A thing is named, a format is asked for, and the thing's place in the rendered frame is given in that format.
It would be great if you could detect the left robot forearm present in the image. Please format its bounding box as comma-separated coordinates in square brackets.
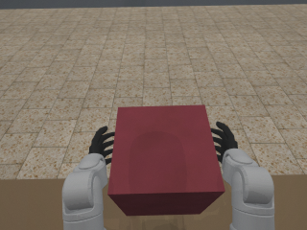
[61, 153, 108, 230]

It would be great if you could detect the carton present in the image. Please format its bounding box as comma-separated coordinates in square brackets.
[107, 104, 225, 217]

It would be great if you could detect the right robot forearm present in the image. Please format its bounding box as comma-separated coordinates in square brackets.
[222, 149, 275, 230]

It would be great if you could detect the left robot hand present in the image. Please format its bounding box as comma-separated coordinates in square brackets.
[88, 126, 115, 165]

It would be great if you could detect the right robot hand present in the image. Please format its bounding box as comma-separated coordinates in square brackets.
[210, 122, 238, 164]

